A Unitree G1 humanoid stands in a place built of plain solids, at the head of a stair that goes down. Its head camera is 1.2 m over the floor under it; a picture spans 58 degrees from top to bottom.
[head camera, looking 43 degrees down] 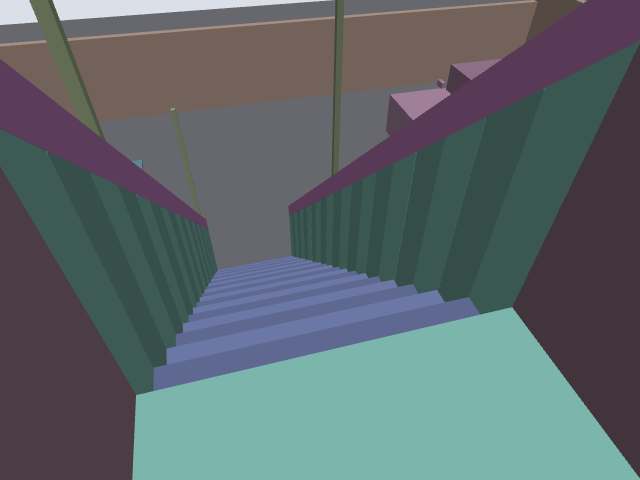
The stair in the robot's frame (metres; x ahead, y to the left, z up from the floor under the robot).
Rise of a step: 0.19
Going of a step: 0.21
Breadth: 1.25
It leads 15 degrees to the left of straight ahead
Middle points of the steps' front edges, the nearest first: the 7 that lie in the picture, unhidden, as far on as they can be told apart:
0.78 -0.06 0.00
0.99 -0.01 -0.19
1.19 0.05 -0.38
1.40 0.10 -0.58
1.60 0.16 -0.77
1.81 0.21 -0.96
2.01 0.27 -1.16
